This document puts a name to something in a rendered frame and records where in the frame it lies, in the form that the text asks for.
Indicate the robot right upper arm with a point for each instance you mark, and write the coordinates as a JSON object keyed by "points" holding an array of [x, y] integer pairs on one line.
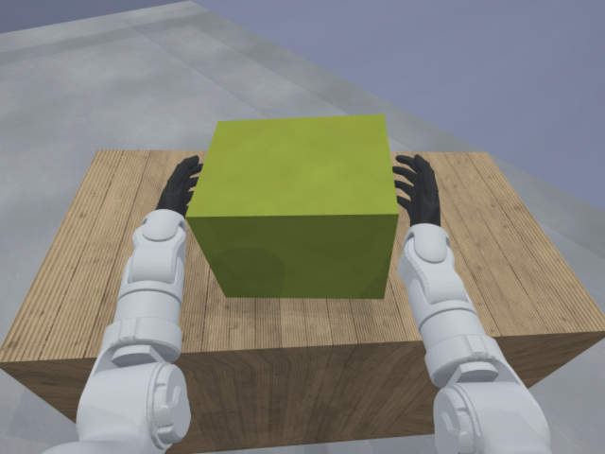
{"points": [[488, 418]]}

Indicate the robot right hand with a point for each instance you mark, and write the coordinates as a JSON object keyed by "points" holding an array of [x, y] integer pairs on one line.
{"points": [[424, 206]]}

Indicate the pedestal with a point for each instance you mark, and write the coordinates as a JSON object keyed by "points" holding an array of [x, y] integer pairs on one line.
{"points": [[267, 372]]}

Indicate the left robot forearm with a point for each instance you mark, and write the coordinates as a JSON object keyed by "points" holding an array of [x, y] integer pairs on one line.
{"points": [[145, 328]]}

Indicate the robot left upper arm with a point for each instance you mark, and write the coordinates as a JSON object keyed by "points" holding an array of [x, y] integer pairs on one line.
{"points": [[141, 409]]}

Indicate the robot left hand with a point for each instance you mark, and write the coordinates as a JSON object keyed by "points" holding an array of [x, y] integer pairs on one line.
{"points": [[175, 196]]}

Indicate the carton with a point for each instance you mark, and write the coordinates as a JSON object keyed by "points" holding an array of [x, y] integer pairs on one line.
{"points": [[298, 207]]}

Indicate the right robot forearm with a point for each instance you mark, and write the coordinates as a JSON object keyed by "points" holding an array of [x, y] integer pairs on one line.
{"points": [[457, 347]]}

